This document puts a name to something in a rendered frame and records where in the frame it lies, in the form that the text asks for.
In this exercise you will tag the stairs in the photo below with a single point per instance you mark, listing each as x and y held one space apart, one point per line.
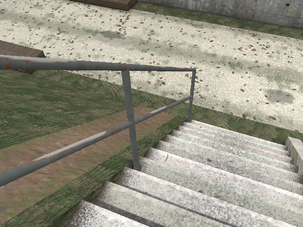
202 176

